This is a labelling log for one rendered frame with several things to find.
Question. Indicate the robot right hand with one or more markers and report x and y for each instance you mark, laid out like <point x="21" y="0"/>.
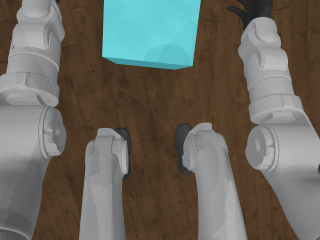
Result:
<point x="254" y="9"/>

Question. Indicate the robot right upper arm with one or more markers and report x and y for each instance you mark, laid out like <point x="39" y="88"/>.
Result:
<point x="288" y="155"/>

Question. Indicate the robot thigh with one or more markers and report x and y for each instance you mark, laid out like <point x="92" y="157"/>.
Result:
<point x="102" y="215"/>
<point x="219" y="212"/>

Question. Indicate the robot left thigh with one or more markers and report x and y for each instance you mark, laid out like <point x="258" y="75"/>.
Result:
<point x="102" y="215"/>

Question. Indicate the carton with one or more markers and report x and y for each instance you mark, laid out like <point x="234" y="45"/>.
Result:
<point x="150" y="33"/>

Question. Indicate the left robot forearm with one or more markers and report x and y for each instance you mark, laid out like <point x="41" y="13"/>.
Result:
<point x="34" y="56"/>

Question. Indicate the robot right thigh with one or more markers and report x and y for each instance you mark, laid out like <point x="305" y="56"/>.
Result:
<point x="219" y="212"/>

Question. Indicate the robot left upper arm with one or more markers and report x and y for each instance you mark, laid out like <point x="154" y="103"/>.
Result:
<point x="30" y="135"/>

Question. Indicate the right robot forearm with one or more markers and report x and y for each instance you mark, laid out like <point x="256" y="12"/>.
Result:
<point x="272" y="98"/>

